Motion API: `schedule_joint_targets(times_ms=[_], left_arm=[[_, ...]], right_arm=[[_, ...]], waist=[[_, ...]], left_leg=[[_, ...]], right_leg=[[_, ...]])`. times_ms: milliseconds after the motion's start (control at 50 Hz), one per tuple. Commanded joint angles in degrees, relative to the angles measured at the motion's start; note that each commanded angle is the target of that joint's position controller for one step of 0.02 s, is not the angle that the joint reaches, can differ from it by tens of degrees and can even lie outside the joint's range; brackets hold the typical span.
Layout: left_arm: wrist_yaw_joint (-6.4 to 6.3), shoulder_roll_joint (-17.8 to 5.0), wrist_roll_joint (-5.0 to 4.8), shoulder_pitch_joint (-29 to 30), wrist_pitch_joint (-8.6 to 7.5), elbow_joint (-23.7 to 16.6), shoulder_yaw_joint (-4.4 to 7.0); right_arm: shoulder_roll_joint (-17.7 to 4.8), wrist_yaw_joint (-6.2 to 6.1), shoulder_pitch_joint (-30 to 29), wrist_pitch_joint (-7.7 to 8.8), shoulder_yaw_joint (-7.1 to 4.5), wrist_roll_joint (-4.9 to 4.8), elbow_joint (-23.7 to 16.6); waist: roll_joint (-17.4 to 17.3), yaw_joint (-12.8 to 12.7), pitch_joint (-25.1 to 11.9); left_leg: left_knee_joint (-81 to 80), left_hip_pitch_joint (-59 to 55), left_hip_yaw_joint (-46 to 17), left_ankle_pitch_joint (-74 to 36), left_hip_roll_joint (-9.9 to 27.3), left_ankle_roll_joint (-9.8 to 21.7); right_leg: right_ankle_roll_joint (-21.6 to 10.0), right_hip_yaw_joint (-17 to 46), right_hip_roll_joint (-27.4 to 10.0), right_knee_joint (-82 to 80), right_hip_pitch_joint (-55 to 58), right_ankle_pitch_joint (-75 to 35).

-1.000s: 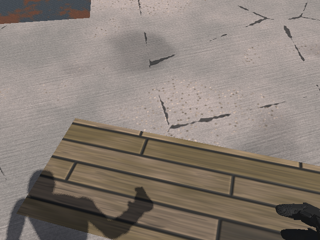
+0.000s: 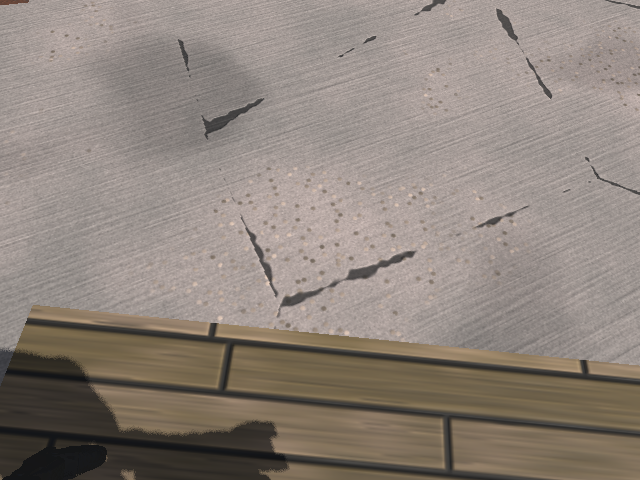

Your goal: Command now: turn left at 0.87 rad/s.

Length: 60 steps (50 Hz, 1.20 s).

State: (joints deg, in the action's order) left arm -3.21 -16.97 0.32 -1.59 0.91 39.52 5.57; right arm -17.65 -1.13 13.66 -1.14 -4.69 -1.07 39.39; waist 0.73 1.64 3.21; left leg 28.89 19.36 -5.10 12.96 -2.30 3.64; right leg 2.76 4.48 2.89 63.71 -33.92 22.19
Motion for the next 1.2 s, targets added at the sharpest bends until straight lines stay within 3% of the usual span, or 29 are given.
schedule_joint_targets(times_ms=[20,120,240,300,320,340,360,380,400,420,440,460,520,600,660,720,740,760,780,800,840,860,880,920,980,1020,1060,1200], left_arm=[[0.27,-2.32,-0.32,2.29,-1.46,-3.8,0.33],[0.9,-2.97,-0.73,3.68,-2.04,-3.14,0.32],[2.14,-4.4,-0.89,3.96,-3.47,-2.6,0.79],[2.89,-5.83,-1.12,0.82,-4.11,-1.58,1.52],[3.0,-6.04,-1.15,-1.22,-4.19,-0.81,1.86],[2.91,-7.15,-1.01,-2.71,-4.0,-0.29,2.33],[2.5,-10.13,-0.23,-1.13,-3.24,-1.61,2.53],[2.65,-10.42,2.06,-2.2,-2.88,-1.74,2.43],[2.38,-8.5,1.49,-0.95,-3.03,-2.61,2.19],[1.8,-5.62,0.76,1.27,-2.73,-3.33,1.38],[1.24,-4.51,0.24,1.41,-2.16,-3.6,0.83],[0.83,-4.8,-0.21,1.05,-1.71,-3.39,0.57],[0.48,-6.53,0.34,-3.13,-0.84,-1.92,0.52],[1.37,-8.89,-0.09,-4.06,-0.46,-1.15,1.05],[2.24,-9.78,-0.93,-4.08,-0.22,-0.5,1.1],[2.42,-9.0,-2.26,-4.22,-0.18,0.58,0.33],[2.71,-6.0,-2.23,-7.24,-0.62,2.06,-0.91],[3.68,-1.6,0.21,-10.07,-1.43,2.29,-2.71],[4.11,0.36,0.63,-11.04,-1.97,1.78,-3.43],[3.76,-4.16,-0.21,-8.08,-1.65,2.11,-2.57],[3.16,-8.0,-1.45,-4.97,-1.1,1.64,-1.23],[2.82,-9.55,-1.55,-4.98,-0.5,1.4,-0.57],[2.82,-9.93,-1.93,-6.26,0.09,1.4,0.01],[2.63,-8.44,-2.96,-9.57,1.28,2.01,0.75],[2.26,-5.86,-2.41,-8.42,2.54,0.68,0.46],[3.56,-5.09,-2.59,-5.91,2.33,-1.71,-0.09],[4.76,-5.01,-2.64,-3.42,1.59,-3.97,-0.33],[6.02,-3.82,-3.22,-0.55,-0.02,-7.22,-1.11]], right_arm=[[-9.91,-1.58,-1.3,0.06,-3.0,-0.37,-5.43],[-10.87,-2.23,-2.29,-1.12,-3.67,-0.39,-7.42],[-11.11,-1.91,-3.81,-1.93,-3.85,-0.41,-9.65],[-11.2,-1.55,-6.34,-2.19,-3.78,-0.84,-11.09],[-10.84,-1.4,-7.76,-2.27,-3.53,-1.18,-11.63],[-8.96,-1.19,-6.57,-2.35,-2.89,-1.19,-11.73],[-4.85,-0.66,0.11,-2.32,-1.66,-0.09,-10.65],[-8.83,-0.37,-0.34,-1.78,-2.78,-0.56,-12.47],[-13.23,-0.05,-0.48,-1.43,-3.96,-0.31,-11.64],[-14.24,0.04,-0.67,-1.68,-4.45,-0.52,-10.31],[-12.85,-0.19,-0.82,-2.23,-4.19,-0.29,-9.23],[-11.01,-0.12,-0.82,-2.5,-3.55,-0.06,-9.35],[-6.75,-0.02,-3.78,-1.9,-1.69,-0.44,-10.89],[-4.87,-0.03,-5.24,-1.41,-0.38,0.45,-11.16],[-5.04,0.22,-4.44,-1.45,-0.14,0.32,-10.33],[-4.33,0.74,-0.44,-1.47,-0.21,0.43,-7.92],[-3.91,0.67,-0.48,-1.4,0.09,0.86,-7.6],[-6.09,0.08,0.42,-1.48,0.1,1.49,-7.95],[-6.94,0.0,-3.73,-1.33,0.5,3.41,-8.39],[-3.98,0.4,-6.14,-0.56,0.9,3.9,-9.01],[-8.26,0.01,-5.57,0.06,-0.78,3.22,-7.72],[-9.74,-0.44,-4.29,0.25,-1.41,2.77,-7.28],[-9.33,-0.95,-2.77,0.38,-1.39,2.82,-6.96],[-6.34,-1.54,-3.73,0.47,-0.73,2.49,-6.97],[-4.55,-1.88,-7.73,0.57,-0.63,2.25,-7.06],[-5.61,-1.75,-3.77,0.97,-1.43,1.49,-5.95],[-7.32,-1.4,-2.54,2.13,-2.1,0.91,-5.0],[-10.27,1.06,-0.47,5.01,-3.9,0.18,-2.16]], waist=[[-6.49,-1.1,-11.67],[-8.9,-0.73,-10.26],[-10.9,0.19,-10.1],[-11.37,-1.11,-10.07],[-10.6,-2.47,-9.87],[-6.68,-2.23,-11.18],[6.91,1.67,-13.75],[14.56,1.72,-11.14],[11.46,1.46,-9.03],[8.2,1.17,-7.1],[5.65,0.71,-6.47],[5.06,0.12,-5.47],[5.81,-2.18,-5.86],[8.42,-3.19,-8.76],[10.53,-3.19,-8.9],[9.47,-0.73,-8.13],[7.14,-1.04,-8.02],[-3.2,-2.81,-11.17],[-13.5,-5.15,-10.27],[-9.97,-2.7,-8.88],[-11.43,-1.16,-4.94],[-14.1,0.22,-3.88],[-14.06,0.6,-4.01],[-10.17,-0.65,-4.2],[-8.24,-1.33,-2.99],[-7.66,1.36,-5.62],[-7.96,2.34,-4.63],[-5.4,1.67,0.71]], left_leg=[[-5.59,-18.24,-17.99,-28.65,11.91,7.35],[-5.23,-15.46,-22.96,-21.12,9.93,6.45],[-2.8,-14.15,-29.23,-24.28,8.34,6.28],[-1.38,-11.63,-31.51,-22.02,5.94,4.9],[-0.21,-8.96,-30.83,-17.61,3.96,3.61],[4.11,-4.09,-28.24,-3.99,0.81,1.49],[16.18,3.55,-18.73,20.4,-6.46,-1.12],[28.46,12.82,-11.72,27.15,-8.37,-4.09],[36.39,15.21,-8.9,22.98,-3.38,-6.55],[39.05,15.78,-7.2,18.1,-1.25,-7.42],[41.35,15.68,-6.15,14.86,-0.54,-8.0],[43.99,16.22,-4.52,13.1,-0.51,-8.53],[39.23,16.42,0.27,12.17,0.69,-9.25],[25.96,10.16,1.9,13.26,2.44,-9.29],[15.36,2.39,4.33,11.64,2.12,-8.4],[-4.79,-8.01,6.63,-0.97,0.53,-5.23],[-11.66,-15.7,3.86,-6.99,1.88,-3.56],[-10.86,-25.56,-7.31,-21.35,11.85,-1.46],[-8.26,-17.85,-11.27,-24.78,20.18,5.22],[-8.89,-12.37,-8.41,-16.87,17.95,7.32],[-8.76,-13.7,-5.13,-12.27,14.58,5.11],[-8.86,-14.75,-6.56,-17.79,17.21,6.49],[-8.39,-15.04,-7.69,-26.34,20.47,8.87],[-8.7,-14.92,-4.7,-30.68,22.22,10.6],[-10.13,-15.53,1.05,-24.86,20.21,9.2],[-15.38,-19.3,-0.23,1.43,21.54,8.9],[-19.23,-21.04,-2.12,14.73,23.19,8.07],[-22.74,-24.99,5.74,15.21,25.18,5.92]], right_leg=[[1.2,3.18,0.67,-5.28,-6.88,-3.5],[2.29,4.74,2.24,-15.92,-2.78,-5.2],[1.17,5.89,2.93,-24.65,3.97,-4.74],[0.12,5.3,2.49,-34.74,12.48,-7.0],[-0.37,4.21,1.74,-41.33,18.07,-12.53],[-2.29,6.53,-3.44,-45.34,26.41,-18.93],[-7.94,17.51,-16.08,-43.81,34.86,-29.7],[-16.76,28.45,-24.5,-45.72,31.34,-34.43],[-19.07,26.7,-25.85,-45.9,29.12,-31.88],[-16.8,19.12,-21.43,-45.2,27.52,-26.6],[-14.58,14.62,-17.66,-44.48,26.74,-22.42],[-14.57,12.2,-16.51,-44.65,25.77,-24.19],[-16.01,7.33,-15.38,-45.0,28.24,-32.28],[-16.7,4.44,-16.52,-43.79,30.7,-35.3],[-16.35,3.33,-17.13,-43.2,28.19,-34.73],[-13.53,2.19,-16.27,-39.05,25.28,-31.42],[-9.92,1.68,-14.35,-37.63,20.18,-26.21],[-4.34,-1.64,-10.14,-31.52,13.31,-11.67],[-0.87,-4.5,-7.25,-32.08,11.76,4.36],[0.64,-3.47,-7.93,-30.44,16.22,3.71],[0.88,-5.51,-5.28,-27.44,11.42,-2.85],[1.13,-5.28,-4.98,-20.68,7.55,2.75],[1.42,-3.77,-5.36,-10.28,4.61,10.07],[2.08,-1.59,-5.75,2.38,0.94,12.01],[3.52,-3.22,-7.41,-0.15,-1.64,4.71],[2.89,-4.58,-9.41,-4.72,-3.05,0.39],[1.04,-5.04,-10.11,-8.37,-5.05,-0.22],[-4.67,-6.11,-12.46,-14.56,-8.35,0.52]])
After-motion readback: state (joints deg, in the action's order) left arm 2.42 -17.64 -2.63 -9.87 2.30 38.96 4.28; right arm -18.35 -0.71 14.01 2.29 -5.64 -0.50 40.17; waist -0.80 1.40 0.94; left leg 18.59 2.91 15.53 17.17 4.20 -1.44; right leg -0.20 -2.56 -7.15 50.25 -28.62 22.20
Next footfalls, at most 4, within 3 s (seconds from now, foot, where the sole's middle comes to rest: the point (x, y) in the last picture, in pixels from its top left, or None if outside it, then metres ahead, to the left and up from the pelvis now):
0.34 right None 0.16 -0.11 -0.78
0.76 left None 0.00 0.11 -0.78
1.32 right None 0.24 -0.11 -0.78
1.76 left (306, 340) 0.71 -0.01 -0.78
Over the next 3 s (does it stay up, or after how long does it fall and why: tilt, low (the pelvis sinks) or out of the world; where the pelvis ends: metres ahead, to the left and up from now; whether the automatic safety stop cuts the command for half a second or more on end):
stays up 1.23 0.11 -0.02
